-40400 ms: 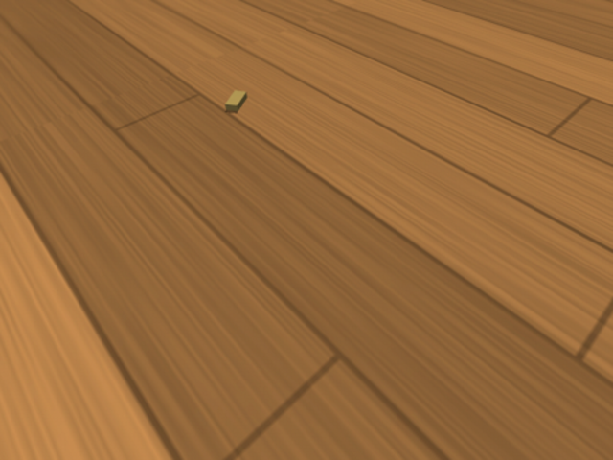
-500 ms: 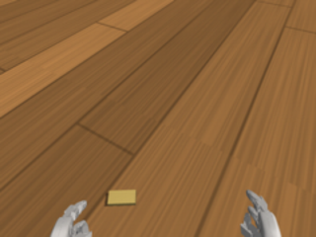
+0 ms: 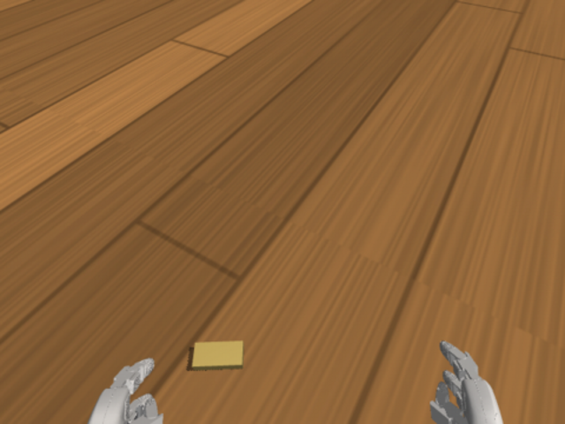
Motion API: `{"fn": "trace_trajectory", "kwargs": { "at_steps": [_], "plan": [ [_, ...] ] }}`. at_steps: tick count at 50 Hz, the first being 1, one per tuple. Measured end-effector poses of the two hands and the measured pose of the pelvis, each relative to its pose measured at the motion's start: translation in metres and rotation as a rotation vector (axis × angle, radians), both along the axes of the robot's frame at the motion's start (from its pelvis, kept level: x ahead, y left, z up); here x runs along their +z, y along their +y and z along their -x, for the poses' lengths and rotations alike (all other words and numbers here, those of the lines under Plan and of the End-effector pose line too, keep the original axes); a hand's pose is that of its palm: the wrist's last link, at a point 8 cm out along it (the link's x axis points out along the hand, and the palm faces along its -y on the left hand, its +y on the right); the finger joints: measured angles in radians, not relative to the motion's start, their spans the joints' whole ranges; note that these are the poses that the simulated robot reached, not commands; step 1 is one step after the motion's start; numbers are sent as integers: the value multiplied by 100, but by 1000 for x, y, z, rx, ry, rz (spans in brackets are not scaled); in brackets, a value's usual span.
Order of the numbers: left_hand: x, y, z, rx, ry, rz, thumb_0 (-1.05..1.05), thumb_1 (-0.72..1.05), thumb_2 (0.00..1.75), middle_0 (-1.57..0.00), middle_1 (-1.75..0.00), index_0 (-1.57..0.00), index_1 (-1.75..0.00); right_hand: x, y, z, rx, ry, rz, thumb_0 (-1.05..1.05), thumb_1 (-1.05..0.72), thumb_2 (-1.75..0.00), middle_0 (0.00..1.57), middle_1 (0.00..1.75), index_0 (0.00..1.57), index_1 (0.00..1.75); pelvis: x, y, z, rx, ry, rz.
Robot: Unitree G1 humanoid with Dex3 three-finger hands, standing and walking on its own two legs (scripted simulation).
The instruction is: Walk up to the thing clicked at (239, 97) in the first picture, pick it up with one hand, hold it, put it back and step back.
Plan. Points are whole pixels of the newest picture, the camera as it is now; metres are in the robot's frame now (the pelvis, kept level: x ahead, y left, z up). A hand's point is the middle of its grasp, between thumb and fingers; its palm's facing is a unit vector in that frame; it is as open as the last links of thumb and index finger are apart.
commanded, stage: home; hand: left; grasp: from above
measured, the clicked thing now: (218, 355) +0.46 +0.22 -0.70
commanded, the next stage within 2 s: stand in 0.44 s
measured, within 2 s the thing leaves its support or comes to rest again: neither
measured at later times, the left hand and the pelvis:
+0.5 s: hand out of the picture +0.15 +0.18 -0.05, palm faces +0.04 -0.98 -0.20, open 7.4 cm; pelvis -0.01 +0.00 +0.00, yaw +0 degrees
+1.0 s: hand out of the picture +0.06 +0.24 -0.10, palm faces +0.03 -0.95 -0.32, open 7.4 cm; pelvis -0.01 +0.01 +0.05, yaw -1 degrees
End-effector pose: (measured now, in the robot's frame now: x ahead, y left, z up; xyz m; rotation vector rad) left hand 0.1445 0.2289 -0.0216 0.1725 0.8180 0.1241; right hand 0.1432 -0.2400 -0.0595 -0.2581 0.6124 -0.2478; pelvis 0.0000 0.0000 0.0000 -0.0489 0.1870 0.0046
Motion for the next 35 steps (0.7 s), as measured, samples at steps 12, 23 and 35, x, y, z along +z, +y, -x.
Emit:
{"fn": "trace_trajectory", "kwargs": {
  "at_steps": [12, 23, 35],
  "plan": [
    [0, 1, 5, -1, -7, 2, 1, 90, 90, -20, -30, -20, -30, 2, 1, 5, -4, -9, 3, 1, -90, -90, 21, 30, 20, 30, -1, 1, 5, -1, -6, 1],
    [1, 1, 10, -4, -5, -2, 1, 90, 90, -20, -30, -20, -30, 1, 2, 11, -4, -13, -2, 1, -90, -90, 21, 30, 20, 30, -1, 2, 10, -3, -11, 1],
    [-32, 27, 18, -30, 55, -114, 1, 90, 90, -21, -30, -20, -30, -16, -15, 35, 110, 333, 15, 1, -90, -90, 21, 30, 21, 30, 21, 1, 22, -20, -139, -45]
  ]
}}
